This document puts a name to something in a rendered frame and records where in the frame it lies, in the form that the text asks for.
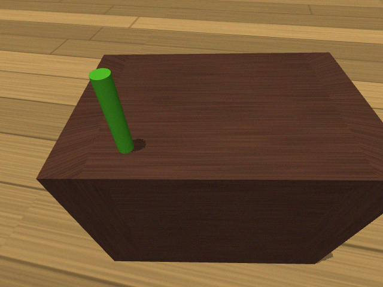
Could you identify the can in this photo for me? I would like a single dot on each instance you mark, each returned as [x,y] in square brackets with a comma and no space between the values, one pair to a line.
[104,87]

